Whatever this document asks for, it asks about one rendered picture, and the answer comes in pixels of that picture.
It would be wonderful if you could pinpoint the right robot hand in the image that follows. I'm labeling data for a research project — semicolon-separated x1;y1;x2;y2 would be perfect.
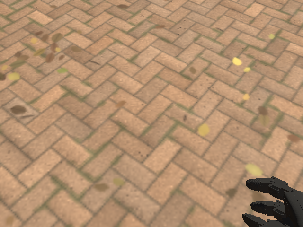
242;176;303;227

